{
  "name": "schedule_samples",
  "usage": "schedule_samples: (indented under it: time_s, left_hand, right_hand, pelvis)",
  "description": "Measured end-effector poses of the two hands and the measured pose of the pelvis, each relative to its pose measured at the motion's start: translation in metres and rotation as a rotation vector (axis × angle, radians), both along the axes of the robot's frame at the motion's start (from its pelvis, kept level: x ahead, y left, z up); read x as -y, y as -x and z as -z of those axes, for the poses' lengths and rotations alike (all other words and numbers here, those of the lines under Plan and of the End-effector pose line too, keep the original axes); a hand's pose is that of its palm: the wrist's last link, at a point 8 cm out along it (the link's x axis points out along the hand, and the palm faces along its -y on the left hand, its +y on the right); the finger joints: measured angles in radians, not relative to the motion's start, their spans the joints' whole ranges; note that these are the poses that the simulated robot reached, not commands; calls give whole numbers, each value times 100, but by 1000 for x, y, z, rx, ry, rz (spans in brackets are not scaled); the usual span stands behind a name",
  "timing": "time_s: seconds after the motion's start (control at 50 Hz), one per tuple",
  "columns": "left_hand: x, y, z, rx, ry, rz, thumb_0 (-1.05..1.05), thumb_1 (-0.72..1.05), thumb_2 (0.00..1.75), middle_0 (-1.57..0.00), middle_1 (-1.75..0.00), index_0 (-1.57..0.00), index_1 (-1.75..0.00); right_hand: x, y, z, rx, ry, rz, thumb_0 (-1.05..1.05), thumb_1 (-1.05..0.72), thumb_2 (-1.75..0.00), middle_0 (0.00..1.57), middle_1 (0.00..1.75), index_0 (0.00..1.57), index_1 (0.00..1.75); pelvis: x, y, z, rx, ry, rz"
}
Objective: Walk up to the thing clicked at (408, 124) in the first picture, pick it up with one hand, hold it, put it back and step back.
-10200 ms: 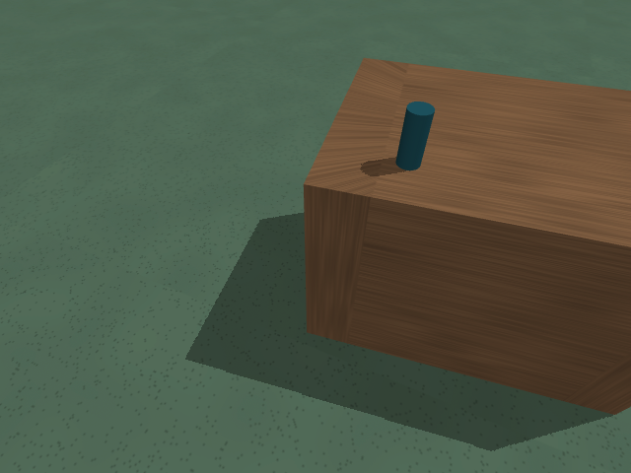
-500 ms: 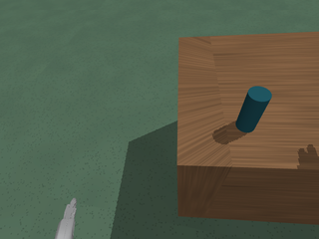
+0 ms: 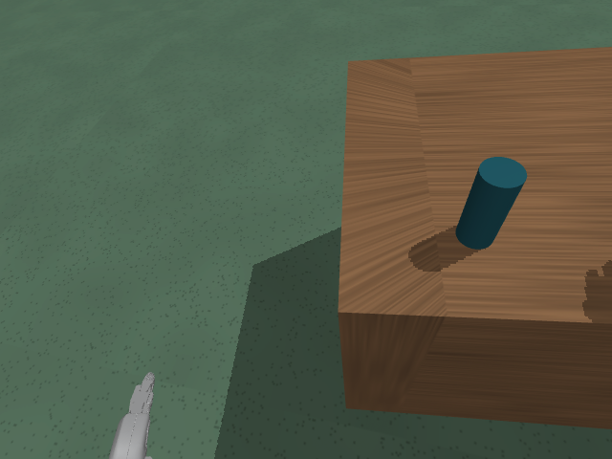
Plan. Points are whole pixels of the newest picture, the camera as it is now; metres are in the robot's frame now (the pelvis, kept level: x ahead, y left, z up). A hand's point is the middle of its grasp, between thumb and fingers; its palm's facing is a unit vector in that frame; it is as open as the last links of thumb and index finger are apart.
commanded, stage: go down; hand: right
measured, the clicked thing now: (487, 206) +0.48 -0.23 +0.02
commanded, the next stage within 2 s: approach in 0.74 s
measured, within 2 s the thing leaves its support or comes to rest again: neither
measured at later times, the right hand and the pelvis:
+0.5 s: hand out of the picture +0.38 -0.41 +0.14, palm faces +0.28 +0.96 +0.03, open 17.6 cm; pelvis +0.00 +0.00 +0.00, yaw +0 degrees
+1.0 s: hand out of the picture +0.37 -0.41 +0.13, palm faces +0.27 +0.96 +0.02, open 17.6 cm; pelvis +0.00 +0.00 +0.00, yaw +0 degrees
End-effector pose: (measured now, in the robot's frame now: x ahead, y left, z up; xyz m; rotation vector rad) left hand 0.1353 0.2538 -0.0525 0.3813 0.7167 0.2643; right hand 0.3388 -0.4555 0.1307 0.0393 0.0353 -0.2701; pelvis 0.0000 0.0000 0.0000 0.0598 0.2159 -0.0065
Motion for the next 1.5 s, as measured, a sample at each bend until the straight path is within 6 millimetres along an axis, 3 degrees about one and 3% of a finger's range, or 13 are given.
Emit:
schedule_samples:
  time_s: [0.3,0.74,0.94,1.08,1.22,1.36,1.5]
  left_hand:
    - [-2,4,-3,14,-10,-5,-1,-53,6,-6,-5,-6,-5]
    - [-8,-1,-1,15,-6,-9,-1,-54,6,-6,-5,-6,-5]
    - [-10,1,2,-2,-6,-10,-1,-54,6,-6,-5,-5,-5]
    - [-6,-3,7,-4,-1,12,-1,-55,6,-6,-5,-5,-5]
    - [-5,-4,6,31,-8,31,-1,-53,5,-7,-5,-6,-5]
    - [-14,13,5,39,-46,7,-1,-52,4,-7,-6,-7,-5]
    - [-22,33,6,17,-68,-37,-1,-52,4,-7,-6,-7,-5]
  right_hand:
    - [4,-11,-13,1,12,6,-1,58,-6,4,6,5,5]
    - [1,-6,-14,-7,9,18,-1,56,-7,4,6,5,5]
    - [1,0,-5,-15,13,12,-1,57,-6,4,6,5,5]
    - [-15,-7,18,-43,6,-32,-1,56,-5,4,5,5,4]
    - [-56,-30,66,-61,-30,-92,-1,54,-5,4,4,5,4]
    - [-97,-60,111,-33,-49,-111,-1,53,-5,4,5,5,4]
    - [-125,-83,128,-8,-49,-90,-1,53,-5,4,5,5,4]
  pelvis:
    - [1,2,2,-9,-5,-2]
    - [-4,0,2,-10,0,3]
    - [-5,0,4,-12,1,4]
    - [-5,3,7,-26,0,6]
    - [-5,8,17,-59,-1,0]
    - [-5,16,34,-105,-6,-20]
    - [-4,21,46,-135,-15,-41]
